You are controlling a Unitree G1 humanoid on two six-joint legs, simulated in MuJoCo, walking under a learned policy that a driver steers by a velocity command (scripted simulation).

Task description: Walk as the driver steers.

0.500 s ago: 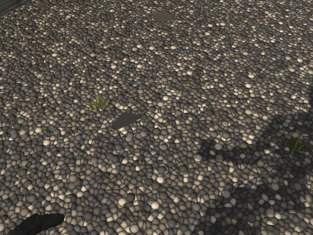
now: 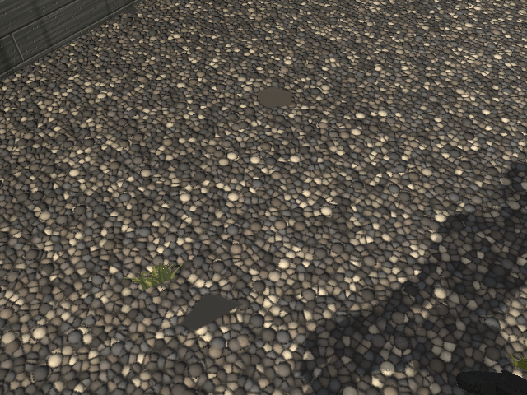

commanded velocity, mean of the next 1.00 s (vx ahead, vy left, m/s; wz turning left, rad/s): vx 0.50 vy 0.00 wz -0.45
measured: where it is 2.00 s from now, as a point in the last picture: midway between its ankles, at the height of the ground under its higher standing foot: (440, 229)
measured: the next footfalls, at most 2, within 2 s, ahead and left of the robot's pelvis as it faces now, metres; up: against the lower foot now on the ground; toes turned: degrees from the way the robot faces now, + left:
right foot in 0.50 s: +0.43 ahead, -0.15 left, +0.00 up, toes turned -13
left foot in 0.98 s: +0.76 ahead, -0.05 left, +0.00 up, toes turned -31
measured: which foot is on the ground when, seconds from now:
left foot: down 0.00-0.52, up 0.54-0.96, down 0.98-1.00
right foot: up 0.00-0.48, down 0.50-1.00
